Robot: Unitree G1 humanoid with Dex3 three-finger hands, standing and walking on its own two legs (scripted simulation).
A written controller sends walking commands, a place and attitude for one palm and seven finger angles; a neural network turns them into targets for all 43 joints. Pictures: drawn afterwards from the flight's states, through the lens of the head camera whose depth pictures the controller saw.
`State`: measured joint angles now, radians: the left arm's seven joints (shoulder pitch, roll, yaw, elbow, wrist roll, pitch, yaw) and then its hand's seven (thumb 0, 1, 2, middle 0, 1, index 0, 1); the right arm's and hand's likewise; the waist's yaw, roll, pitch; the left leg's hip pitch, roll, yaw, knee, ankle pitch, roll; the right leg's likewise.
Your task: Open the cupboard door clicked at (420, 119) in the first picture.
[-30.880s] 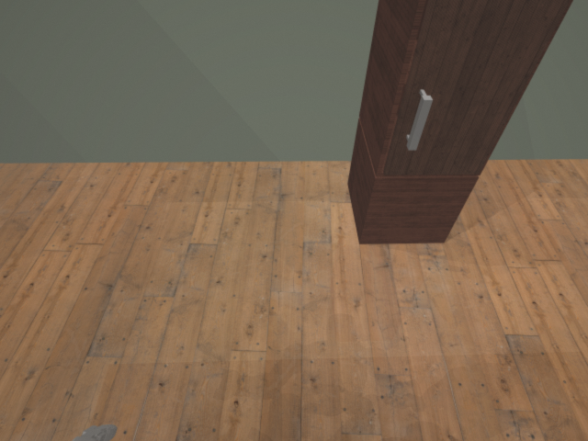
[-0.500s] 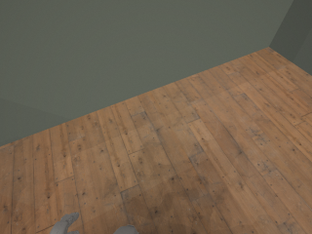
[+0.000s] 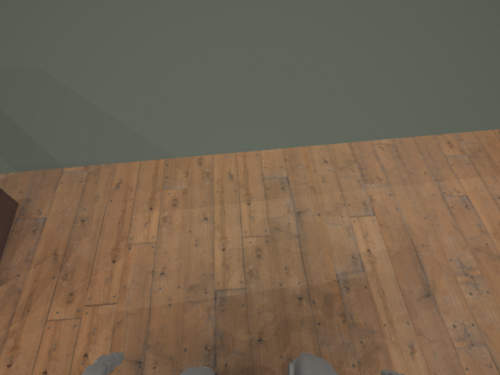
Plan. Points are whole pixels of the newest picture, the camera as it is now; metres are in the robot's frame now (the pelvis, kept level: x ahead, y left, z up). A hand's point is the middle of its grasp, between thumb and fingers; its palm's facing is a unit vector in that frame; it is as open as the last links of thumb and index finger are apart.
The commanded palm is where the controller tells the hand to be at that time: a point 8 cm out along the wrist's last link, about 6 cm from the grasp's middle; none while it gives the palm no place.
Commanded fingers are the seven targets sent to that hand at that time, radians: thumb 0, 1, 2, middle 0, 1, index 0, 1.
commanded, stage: turn to face it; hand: left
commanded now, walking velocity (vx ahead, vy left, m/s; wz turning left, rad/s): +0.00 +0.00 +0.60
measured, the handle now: out of the picture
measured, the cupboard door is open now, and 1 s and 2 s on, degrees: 60 60 60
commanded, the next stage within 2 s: take the last steps up to it in 1.80 s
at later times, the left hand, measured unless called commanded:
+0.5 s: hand out of the picture +0.02 +0.19 -0.19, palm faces +0.33 -0.92 -0.22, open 7.4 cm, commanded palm none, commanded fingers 0.00 0.90 0.90 -0.20 -0.30 -0.20 -0.30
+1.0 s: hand out of the picture +0.02 +0.14 -0.15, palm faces +0.57 -0.78 -0.25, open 7.4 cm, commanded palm none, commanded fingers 0.00 0.90 0.90 -0.20 -0.30 -0.20 -0.30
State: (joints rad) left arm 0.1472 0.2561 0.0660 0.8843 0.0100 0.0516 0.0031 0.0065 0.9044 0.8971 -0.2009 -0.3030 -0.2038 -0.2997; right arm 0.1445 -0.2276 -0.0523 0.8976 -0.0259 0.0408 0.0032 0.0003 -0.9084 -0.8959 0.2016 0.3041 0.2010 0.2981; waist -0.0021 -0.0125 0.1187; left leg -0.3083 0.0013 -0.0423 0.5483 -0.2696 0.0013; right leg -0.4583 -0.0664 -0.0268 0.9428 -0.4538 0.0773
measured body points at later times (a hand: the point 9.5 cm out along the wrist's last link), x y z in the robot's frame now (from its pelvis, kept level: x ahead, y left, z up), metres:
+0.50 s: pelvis +0.02 -0.02 -0.01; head +0.08 +0.02 +0.43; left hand +0.01 +0.24 -0.17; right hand +0.22 -0.24 -0.14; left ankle -0.01 +0.07 -0.73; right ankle +0.01 -0.16 -0.69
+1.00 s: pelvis +0.07 -0.06 +0.00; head +0.12 -0.04 +0.45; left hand -0.01 +0.18 -0.13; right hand +0.29 -0.23 -0.14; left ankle -0.02 +0.03 -0.68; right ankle +0.11 -0.18 -0.73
